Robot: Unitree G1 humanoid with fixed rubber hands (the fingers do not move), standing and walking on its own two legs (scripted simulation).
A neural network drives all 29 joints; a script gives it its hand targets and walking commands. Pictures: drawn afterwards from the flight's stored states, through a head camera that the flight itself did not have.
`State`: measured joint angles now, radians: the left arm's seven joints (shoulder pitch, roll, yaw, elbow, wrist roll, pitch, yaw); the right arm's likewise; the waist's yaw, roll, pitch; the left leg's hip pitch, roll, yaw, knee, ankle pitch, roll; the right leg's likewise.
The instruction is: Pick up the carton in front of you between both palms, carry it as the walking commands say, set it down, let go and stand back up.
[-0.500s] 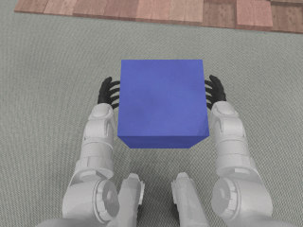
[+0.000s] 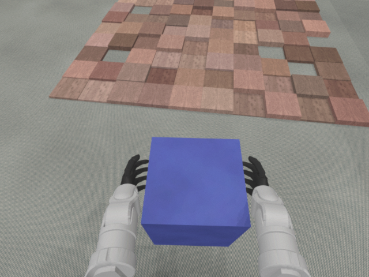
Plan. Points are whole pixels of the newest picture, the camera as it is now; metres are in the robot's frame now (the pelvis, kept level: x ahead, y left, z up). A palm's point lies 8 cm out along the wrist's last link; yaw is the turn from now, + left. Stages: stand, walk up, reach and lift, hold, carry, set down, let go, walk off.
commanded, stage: reach and lift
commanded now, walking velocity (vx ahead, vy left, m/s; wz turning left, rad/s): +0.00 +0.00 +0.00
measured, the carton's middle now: (193, 196) +0.33 +0.00 -0.09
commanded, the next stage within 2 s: hold in 1.24 s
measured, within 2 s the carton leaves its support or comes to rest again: neither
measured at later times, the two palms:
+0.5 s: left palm (119, 186) +0.29 +0.15 +0.05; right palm (268, 189) +0.29 -0.15 +0.05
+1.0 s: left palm (118, 179) +0.30 +0.15 +0.06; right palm (269, 182) +0.30 -0.15 +0.06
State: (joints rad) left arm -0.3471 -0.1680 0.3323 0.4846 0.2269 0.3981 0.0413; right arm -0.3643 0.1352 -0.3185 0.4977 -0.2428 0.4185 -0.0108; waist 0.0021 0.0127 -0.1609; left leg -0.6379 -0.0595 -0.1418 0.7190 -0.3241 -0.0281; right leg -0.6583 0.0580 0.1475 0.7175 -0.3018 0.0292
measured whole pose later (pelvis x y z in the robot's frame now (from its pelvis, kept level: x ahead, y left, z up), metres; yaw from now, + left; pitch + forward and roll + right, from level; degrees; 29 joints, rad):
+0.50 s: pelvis +0.00 +0.00 +0.03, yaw +0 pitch -3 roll +0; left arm -0.32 -0.17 0.30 0.41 0.30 0.60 0.00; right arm -0.32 0.17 -0.30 0.40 -0.31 0.62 0.00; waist 0.00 0.00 -0.02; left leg -0.19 -0.04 -0.15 0.47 -0.23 -0.02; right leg -0.20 0.04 0.14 0.46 -0.21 0.02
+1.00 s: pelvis +0.01 +0.00 +0.03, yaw +0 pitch -4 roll +0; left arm -0.27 -0.15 0.24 0.32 0.28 0.66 0.00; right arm -0.26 0.15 -0.23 0.31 -0.28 0.67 -0.01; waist 0.00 0.00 -0.02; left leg -0.10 -0.03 -0.15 0.38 -0.21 -0.02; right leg -0.12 0.03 0.14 0.37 -0.19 0.02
